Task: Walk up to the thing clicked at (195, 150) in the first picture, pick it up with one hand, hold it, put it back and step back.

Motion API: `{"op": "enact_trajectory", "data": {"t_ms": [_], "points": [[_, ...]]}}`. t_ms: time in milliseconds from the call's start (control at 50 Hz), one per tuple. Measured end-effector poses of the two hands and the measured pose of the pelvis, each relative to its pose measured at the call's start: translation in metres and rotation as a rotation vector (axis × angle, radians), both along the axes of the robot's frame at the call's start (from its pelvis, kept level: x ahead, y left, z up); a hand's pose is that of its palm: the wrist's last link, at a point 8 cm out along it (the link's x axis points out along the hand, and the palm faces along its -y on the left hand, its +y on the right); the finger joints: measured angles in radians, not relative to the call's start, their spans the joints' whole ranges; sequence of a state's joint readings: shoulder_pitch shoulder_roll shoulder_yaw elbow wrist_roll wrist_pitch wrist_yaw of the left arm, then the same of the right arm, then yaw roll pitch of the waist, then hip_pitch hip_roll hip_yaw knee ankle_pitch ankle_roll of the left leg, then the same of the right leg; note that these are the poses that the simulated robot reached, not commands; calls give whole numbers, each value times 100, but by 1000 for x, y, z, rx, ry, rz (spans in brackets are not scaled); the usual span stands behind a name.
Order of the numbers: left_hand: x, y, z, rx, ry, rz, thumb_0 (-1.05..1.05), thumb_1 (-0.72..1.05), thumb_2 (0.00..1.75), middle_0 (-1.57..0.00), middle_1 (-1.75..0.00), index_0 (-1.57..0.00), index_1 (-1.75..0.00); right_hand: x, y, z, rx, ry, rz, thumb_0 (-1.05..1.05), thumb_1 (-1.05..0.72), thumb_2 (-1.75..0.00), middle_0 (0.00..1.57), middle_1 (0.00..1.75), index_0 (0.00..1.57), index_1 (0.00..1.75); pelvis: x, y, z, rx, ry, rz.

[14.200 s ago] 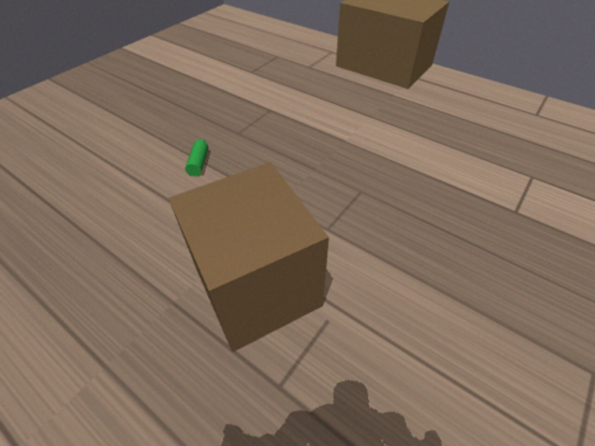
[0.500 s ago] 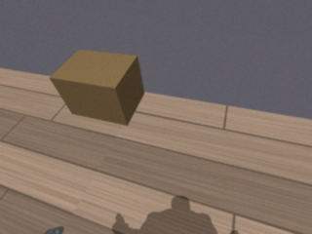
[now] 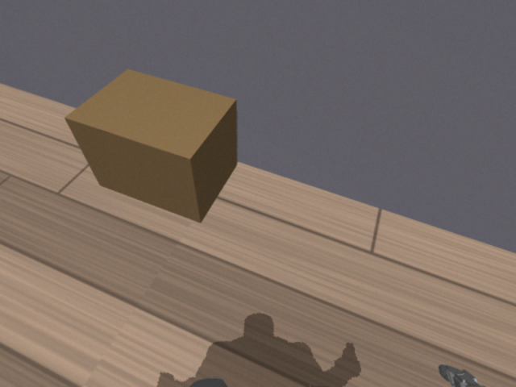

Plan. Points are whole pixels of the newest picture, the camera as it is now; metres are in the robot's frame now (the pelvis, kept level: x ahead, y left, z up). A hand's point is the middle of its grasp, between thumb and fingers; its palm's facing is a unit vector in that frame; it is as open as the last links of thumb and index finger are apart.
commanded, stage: walk up
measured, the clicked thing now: out of the picture -0.16 +1.28 -0.72
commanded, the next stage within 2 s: none
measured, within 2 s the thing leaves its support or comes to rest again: neither
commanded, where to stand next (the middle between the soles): +0.37 -0.02 m, yaw -2 degrees
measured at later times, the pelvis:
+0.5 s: pelvis +0.17 -0.08 +0.01, yaw +20 degrees
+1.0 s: pelvis +0.35 -0.08 -0.01, yaw +41 degrees
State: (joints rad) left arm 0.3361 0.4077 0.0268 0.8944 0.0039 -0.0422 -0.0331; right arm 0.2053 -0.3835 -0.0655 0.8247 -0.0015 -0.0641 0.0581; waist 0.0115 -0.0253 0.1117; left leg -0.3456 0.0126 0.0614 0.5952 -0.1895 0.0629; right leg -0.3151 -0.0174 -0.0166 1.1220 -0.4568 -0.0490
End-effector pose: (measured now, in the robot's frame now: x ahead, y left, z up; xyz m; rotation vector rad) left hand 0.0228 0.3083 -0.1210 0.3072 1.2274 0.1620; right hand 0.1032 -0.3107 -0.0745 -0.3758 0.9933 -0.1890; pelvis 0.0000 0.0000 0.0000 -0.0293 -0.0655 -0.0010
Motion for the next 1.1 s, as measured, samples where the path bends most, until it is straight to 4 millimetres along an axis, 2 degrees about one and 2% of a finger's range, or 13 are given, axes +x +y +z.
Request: {"op": "enact_trajectory", "data": {"t_ms": [120,220,320,420,460,500,580,660,760,860,940,1040,1100], "points": [[52,7,16,1,-42,-28,1,91,90,-20,-30,-20,-30,5,3,9,5,44,-32,0,-90,-89,21,30,21,30,36,1,13,13,-4,5],[105,8,31,18,-146,20,1,91,90,-20,-30,-20,-30,7,-7,6,-2,223,12,0,-90,-89,21,30,21,30,65,-13,18,6,17,122],[149,-8,45,32,-221,74,1,91,90,-20,-30,-20,-30,42,-34,5,-25,287,56,1,-89,-89,21,30,21,30,99,-34,20,19,39,204],[184,-32,52,71,-275,130,1,91,90,-20,-30,-20,-30,112,-71,-10,-55,282,134,1,-89,-89,21,30,21,30,143,-63,9,56,59,271],[188,-41,52,101,-291,165,1,91,90,-20,-30,-20,-30,148,-81,-19,-73,276,175,1,-90,-89,21,30,21,30,158,-73,4,44,57,298],[183,-52,55,108,-282,219,1,91,90,-20,-30,-20,-30,186,-80,-20,-77,271,228,1,-90,-89,21,30,21,30,172,-81,7,47,53,347],[165,-73,62,96,-228,337,1,91,90,-20,-30,-20,-30,265,-68,-9,-52,220,354,1,-90,-89,20,30,21,30,205,-89,20,66,53,400],[146,-86,55,88,-159,450,1,91,90,-20,-30,-20,-30,336,-51,0,-44,164,452,0,-90,-89,20,30,21,30,241,-93,21,56,45,462],[135,-105,33,54,-97,572,1,91,90,-20,-30,-20,-30,416,-19,3,-75,153,571,0,-90,-89,20,30,20,30,283,-94,13,28,38,548],[135,-123,0,4,-31,679,1,91,90,-20,-30,-20,-30,492,29,-6,-111,96,692,0,-90,-89,20,30,21,30,320,-82,-7,20,38,621],[154,-135,-15,-22,19,715,1,91,90,-20,-30,-20,-30,531,64,-13,-80,3,729,0,-90,-89,20,30,21,30,338,-81,-16,58,31,682],[202,-133,4,-6,-66,700,1,91,90,-20,-30,-20,-30,554,86,-9,-13,-8,763,0,-90,-89,21,30,21,30,367,-88,-4,51,19,751],[225,-127,15,62,-155,742,1,91,90,-20,-30,-20,-30,572,92,-17,-3,29,839,0,-90,-89,21,30,21,30,385,-98,-6,42,22,815]]}}
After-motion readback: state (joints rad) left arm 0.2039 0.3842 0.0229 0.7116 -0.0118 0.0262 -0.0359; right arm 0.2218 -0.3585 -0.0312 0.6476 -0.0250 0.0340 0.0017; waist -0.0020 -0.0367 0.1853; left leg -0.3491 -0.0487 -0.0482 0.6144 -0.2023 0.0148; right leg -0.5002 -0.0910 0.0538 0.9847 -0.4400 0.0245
